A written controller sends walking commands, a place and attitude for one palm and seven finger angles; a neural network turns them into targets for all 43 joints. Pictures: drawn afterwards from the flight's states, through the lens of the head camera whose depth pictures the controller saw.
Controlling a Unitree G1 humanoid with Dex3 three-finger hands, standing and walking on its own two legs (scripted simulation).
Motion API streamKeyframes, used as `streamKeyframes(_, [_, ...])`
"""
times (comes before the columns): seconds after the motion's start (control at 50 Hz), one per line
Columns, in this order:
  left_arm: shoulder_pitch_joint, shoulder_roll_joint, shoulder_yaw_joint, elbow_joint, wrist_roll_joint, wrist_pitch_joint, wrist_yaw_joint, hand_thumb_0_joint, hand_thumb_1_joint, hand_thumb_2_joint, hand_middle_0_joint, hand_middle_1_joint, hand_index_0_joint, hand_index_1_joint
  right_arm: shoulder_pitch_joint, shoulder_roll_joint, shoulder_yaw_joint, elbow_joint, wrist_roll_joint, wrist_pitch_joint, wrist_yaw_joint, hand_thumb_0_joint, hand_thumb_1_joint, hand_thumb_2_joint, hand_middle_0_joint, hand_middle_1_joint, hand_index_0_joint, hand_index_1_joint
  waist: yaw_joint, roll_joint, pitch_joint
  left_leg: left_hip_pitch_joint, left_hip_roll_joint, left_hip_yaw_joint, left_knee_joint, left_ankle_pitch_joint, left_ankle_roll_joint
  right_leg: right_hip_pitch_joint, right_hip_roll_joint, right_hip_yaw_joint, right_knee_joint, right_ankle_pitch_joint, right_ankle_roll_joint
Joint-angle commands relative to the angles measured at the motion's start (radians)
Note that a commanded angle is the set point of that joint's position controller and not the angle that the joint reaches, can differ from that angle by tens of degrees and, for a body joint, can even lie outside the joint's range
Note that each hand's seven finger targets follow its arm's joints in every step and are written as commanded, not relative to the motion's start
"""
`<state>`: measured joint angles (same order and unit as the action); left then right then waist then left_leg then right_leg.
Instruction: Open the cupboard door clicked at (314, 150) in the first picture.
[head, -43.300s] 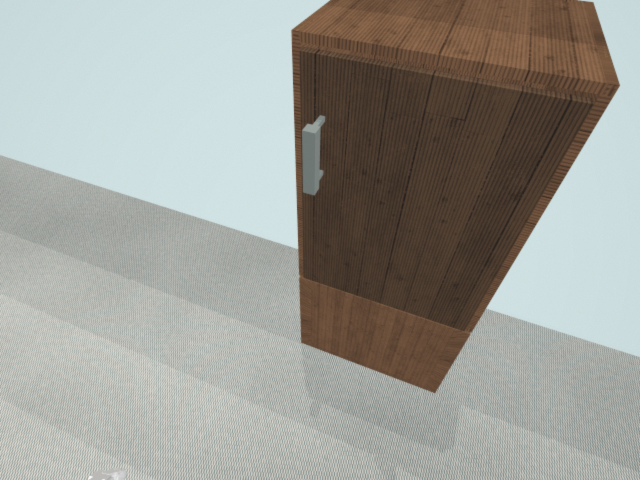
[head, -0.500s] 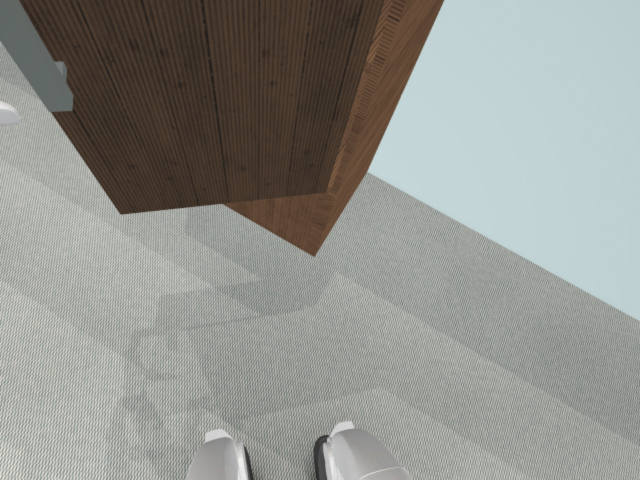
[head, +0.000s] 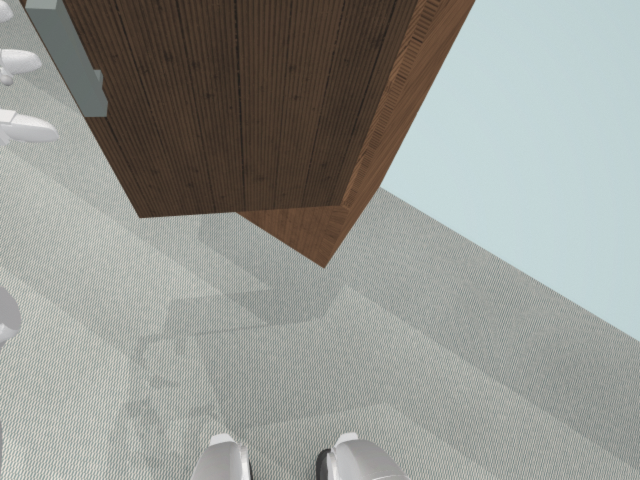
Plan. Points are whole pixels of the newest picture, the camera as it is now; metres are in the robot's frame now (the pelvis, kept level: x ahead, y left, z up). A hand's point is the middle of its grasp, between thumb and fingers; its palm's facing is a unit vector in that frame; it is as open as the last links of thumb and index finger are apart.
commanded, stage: move the hooked fingers beside the handle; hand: left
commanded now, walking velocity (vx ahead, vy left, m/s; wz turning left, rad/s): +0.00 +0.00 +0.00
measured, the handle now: (75, 48) +0.58 +0.22 +0.12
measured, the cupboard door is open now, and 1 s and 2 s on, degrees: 41 40 40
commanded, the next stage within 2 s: slide the fingers in behind the handle in 0.14 s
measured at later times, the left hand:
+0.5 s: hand (37, 74) +0.54 +0.25 +0.12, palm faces +0.06 -1.00 +0.01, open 14.0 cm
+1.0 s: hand (69, 75) +0.54 +0.22 +0.12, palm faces +0.04 -1.00 +0.01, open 14.0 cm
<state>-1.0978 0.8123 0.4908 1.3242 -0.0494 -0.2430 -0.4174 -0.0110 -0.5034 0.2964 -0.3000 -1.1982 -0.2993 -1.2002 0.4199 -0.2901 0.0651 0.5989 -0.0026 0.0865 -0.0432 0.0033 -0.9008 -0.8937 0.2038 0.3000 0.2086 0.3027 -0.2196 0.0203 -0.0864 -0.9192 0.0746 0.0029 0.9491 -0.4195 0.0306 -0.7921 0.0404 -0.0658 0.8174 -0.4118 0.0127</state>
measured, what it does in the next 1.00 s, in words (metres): stands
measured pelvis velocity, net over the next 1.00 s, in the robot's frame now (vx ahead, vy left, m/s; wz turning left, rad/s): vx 0.00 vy -0.01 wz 0.00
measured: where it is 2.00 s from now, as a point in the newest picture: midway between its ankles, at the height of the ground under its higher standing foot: outside the picture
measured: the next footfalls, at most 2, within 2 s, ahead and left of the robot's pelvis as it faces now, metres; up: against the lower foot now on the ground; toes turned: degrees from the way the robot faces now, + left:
none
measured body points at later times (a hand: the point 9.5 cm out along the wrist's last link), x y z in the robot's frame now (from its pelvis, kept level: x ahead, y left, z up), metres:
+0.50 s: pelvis -0.01 -0.01 +0.00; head +0.14 +0.03 +0.42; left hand +0.53 +0.30 +0.12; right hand -0.06 -0.27 -0.09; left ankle +0.01 +0.09 -0.69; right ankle -0.02 -0.14 -0.69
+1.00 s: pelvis +0.00 -0.01 +0.00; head +0.13 +0.02 +0.43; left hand +0.53 +0.27 +0.13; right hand -0.03 -0.27 -0.10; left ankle +0.01 +0.09 -0.69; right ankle -0.02 -0.14 -0.69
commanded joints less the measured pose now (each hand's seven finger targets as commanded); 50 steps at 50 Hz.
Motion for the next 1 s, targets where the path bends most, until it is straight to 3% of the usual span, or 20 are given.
streamKeyframes(0.0, [-0.466,0.346,0.041,-0.236,-0.017,-0.081,0.012,0.000,-0.500,0.300,-0.300,-1.200,-0.300,-1.200,0.234,-0.206,-0.067,-0.015,-0.003,-0.002,-0.023,0.000,-0.900,-0.900,0.200,0.300,0.200,0.300,-0.008,0.251,-0.487,0.541,-0.018,-0.078,-0.055,0.529,-0.005,0.021,0.037,0.017,-0.055,0.361,-0.022])
streamKeyframes(0.02, [-0.462,0.331,0.033,-0.254,-0.016,-0.087,0.009,0.000,-0.500,0.300,-0.300,-1.200,-0.300,-1.200,0.234,-0.203,-0.069,-0.018,-0.004,-0.002,-0.020,0.000,-0.900,-0.900,0.200,0.300,0.200,0.300,-0.001,0.275,-0.516,0.569,-0.018,-0.082,-0.052,0.551,-0.010,0.018,0.038,0.015,-0.051,0.364,-0.024])
streamKeyframes(0.06, [-0.461,0.282,0.005,-0.229,-0.022,-0.081,0.006,0.000,-0.500,0.300,-0.300,-1.200,-0.300,-1.200,0.234,-0.200,-0.070,-0.011,-0.004,-0.003,-0.018,0.000,-0.900,-0.900,0.200,0.300,0.200,0.300,-0.016,0.252,-0.490,0.575,-0.013,-0.087,-0.052,0.545,-0.011,-0.008,0.043,0.007,-0.054,0.349,-0.022])
streamKeyframes(0.14, [-0.442,0.284,0.012,-0.201,-0.026,-0.066,0.001,0.000,-0.500,0.300,-0.300,-1.200,-0.300,-1.200,0.242,-0.204,-0.070,-0.004,-0.002,-0.001,-0.019,0.000,-0.900,-0.900,0.200,0.300,0.200,0.300,-0.012,0.229,-0.479,0.561,-0.013,-0.092,-0.058,0.532,-0.008,-0.008,0.043,0.005,-0.060,0.338,-0.023])
streamKeyframes(0.18, [-0.448,0.247,-0.012,-0.199,-0.030,-0.059,0.004,0.000,-0.500,0.300,-0.300,-1.200,-0.300,-1.200,0.244,-0.200,-0.068,-0.005,-0.002,-0.004,-0.019,0.000,-0.900,-0.900,0.200,0.300,0.200,0.300,-0.020,0.226,-0.454,0.546,-0.016,-0.088,-0.060,0.514,-0.003,-0.017,0.042,0.006,-0.064,0.330,-0.023])
streamKeyframes(0.22, [-0.471,0.276,0.004,-0.203,-0.024,-0.058,0.014,0.000,-0.500,0.300,-0.300,-1.200,-0.300,-1.200,0.248,-0.203,-0.068,-0.002,-0.005,-0.005,-0.020,0.000,-0.900,-0.900,0.200,0.300,0.200,0.300,-0.021,0.225,-0.461,0.533,-0.015,-0.090,-0.062,0.487,-0.003,-0.015,0.041,0.007,-0.063,0.314,-0.022])
streamKeyframes(0.26, [-0.471,0.253,-0.015,-0.183,-0.023,-0.055,0.022,0.000,-0.500,0.300,-0.300,-1.200,-0.300,-1.200,0.247,-0.201,-0.065,-0.003,-0.003,-0.010,-0.017,0.000,-0.900,-0.900,0.200,0.300,0.200,0.300,-0.030,0.211,-0.427,0.500,-0.018,-0.084,-0.067,0.436,0.002,-0.021,0.041,0.011,-0.073,0.287,-0.021])
streamKeyframes(0.34, [-0.494,0.257,-0.012,-0.195,-0.014,-0.069,0.044,0.000,-0.500,0.300,-0.300,-1.200,-0.300,-1.200,0.252,-0.200,-0.066,0.003,-0.007,-0.017,-0.017,0.000,-0.900,-0.900,0.200,0.300,0.200,0.300,-0.031,0.233,-0.448,0.500,-0.017,-0.082,-0.064,0.414,0.002,-0.024,0.039,0.014,-0.071,0.270,-0.021])
streamKeyframes(0.38, [-0.500,0.291,0.018,-0.210,-0.012,-0.076,0.053,0.000,-0.500,0.300,-0.300,-1.200,-0.300,-1.200,0.264,-0.202,-0.065,0.004,-0.010,-0.020,-0.016,0.000,-0.900,-0.900,0.200,0.300,0.200,0.300,-0.022,0.228,-0.473,0.497,-0.019,-0.084,-0.062,0.430,0.004,-0.001,0.041,0.015,-0.061,0.285,-0.024])
streamKeyframes(0.56, [-0.496,0.277,-0.004,-0.205,-0.002,-0.062,0.057,0.000,-0.500,0.300,-0.300,-1.200,-0.300,-1.200,0.272,-0.199,-0.069,0.013,-0.008,-0.022,-0.013,0.000,-0.900,-0.900,0.200,0.300,0.200,0.300,-0.034,0.217,-0.479,0.466,-0.021,-0.068,-0.058,0.423,0.009,0.032,0.041,0.022,-0.068,0.320,-0.016])
streamKeyframes(0.62, [-0.468,0.250,0.000,-0.249,-0.014,-0.071,0.052,0.000,-0.500,0.300,-0.300,-1.200,-0.300,-1.200,0.279,-0.194,-0.076,0.016,-0.012,-0.022,-0.006,0.000,-0.900,-0.900,0.200,0.300,0.200,0.300,-0.012,0.272,-0.528,0.543,-0.020,-0.073,-0.058,0.505,0.000,0.030,0.043,0.015,-0.063,0.360,-0.023])
streamKeyframes(0.68, [-0.454,0.177,-0.032,-0.224,-0.031,-0.061,0.053,0.000,-0.500,0.300,-0.300,-1.200,-0.300,-1.200,0.277,-0.190,-0.077,0.018,-0.012,-0.020,-0.001,0.000,-0.900,-0.900,0.200,0.300,0.200,0.300,-0.027,0.231,-0.465,0.529,-0.021,-0.074,-0.062,0.499,0.004,0.012,0.048,0.010,-0.070,0.356,-0.024])
streamKeyframes(0.7, [-0.479,0.200,-0.018,-0.240,-0.032,-0.061,0.059,0.000,-0.500,0.300,-0.300,-1.200,-0.300,-1.200,0.275,-0.195,-0.079,0.021,-0.011,-0.019,-0.002,0.000,-0.900,-0.900,0.200,0.300,0.200,0.300,-0.030,0.220,-0.470,0.526,-0.019,-0.074,-0.064,0.485,0.004,0.014,0.045,0.012,-0.074,0.350,-0.020])
streamKeyframes(0.8, [-0.458,0.179,-0.011,-0.296,-0.027,-0.082,0.095,0.000,-0.500,0.300,-0.300,-1.200,-0.300,-1.200,0.269,-0.186,-0.085,0.015,-0.016,-0.022,0.009,0.000,-0.900,-0.900,0.200,0.300,0.200,0.300,-0.010,0.253,-0.507,0.567,-0.021,-0.074,-0.064,0.545,-0.002,0.033,0.044,0.010,-0.064,0.386,-0.024])
streamKeyframes(0.84, [-0.413,0.188,0.009,-0.270,-0.026,-0.081,0.105,0.000,-0.500,0.300,-0.300,-1.200,-0.300,-1.200,0.267,-0.187,-0.087,0.011,-0.015,-0.019,0.013,0.000,-0.900,-0.900,0.200,0.300,0.200,0.300,-0.002,0.205,-0.492,0.530,-0.023,-0.065,-0.064,0.528,0.002,0.063,0.045,0.015,-0.064,0.401,-0.021])
streamKeyframes(0.88, [-0.437,0.133,-0.032,-0.291,-0.026,-0.087,0.110,0.000,-0.500,0.300,-0.300,-1.200,-0.300,-1.200,0.260,-0.180,-0.086,0.008,-0.015,-0.019,0.016,0.000,-0.900,-0.900,0.200,0.300,0.200,0.300,-0.008,0.223,-0.480,0.539,-0.027,-0.067,-0.067,0.543,0.000,0.058,0.044,0.012,-0.059,0.408,-0.024])
streamKeyframes(0.9, [-0.427,0.158,-0.005,-0.299,-0.023,-0.091,0.117,0.000,-0.500,0.300,-0.300,-1.200,-0.300,-1.200,0.261,-0.184,-0.091,0.008,-0.015,-0.018,0.017,0.000,-0.900,-0.900,0.200,0.300,0.200,0.300,0.000,0.211,-0.501,0.557,-0.023,-0.070,-0.065,0.552,-0.001,0.057,0.044,0.012,-0.059,0.408,-0.022])
streamKeyframes(0.94, [-0.402,0.128,-0.019,-0.313,-0.024,-0.095,0.123,0.000,-0.500,0.300,-0.300,-1.200,-0.300,-1.200,0.253,-0.179,-0.092,0.002,-0.015,-0.018,0.021,0.000,-0.900,-0.900,0.200,0.300,0.200,0.300,0.009,0.232,-0.506,0.572,-0.023,-0.069,-0.068,0.571,-0.005,0.060,0.042,0.012,-0.059,0.413,-0.023])
streamKeyframes(0.96, [-0.401,0.087,-0.044,-0.303,-0.027,-0.092,0.125,0.000,-0.500,0.300,-0.300,-1.200,-0.300,-1.200,0.248,-0.176,-0.093,0.003,-0.014,-0.019,0.023,0.000,-0.900,-0.900,0.200,0.300,0.200,0.300,-0.001,0.209,-0.489,0.567,-0.024,-0.066,-0.068,0.558,-0.004,0.055,0.044,0.011,-0.062,0.411,-0.022])
streamKeyframes(0.98, [-0.399,0.093,-0.032,-0.291,-0.031,-0.093,0.131,0.000,-0.500,0.300,-0.300,-1.200,-0.300,-1.200,0.253,-0.176,-0.092,0.005,-0.014,-0.019,0.023,0.000,-0.900,-0.900,0.200,0.300,0.200,0.300,0.001,0.191,-0.470,0.554,-0.024,-0.070,-0.070,0.556,-0.002,0.058,0.044,0.009,-0.061,0.406,-0.024])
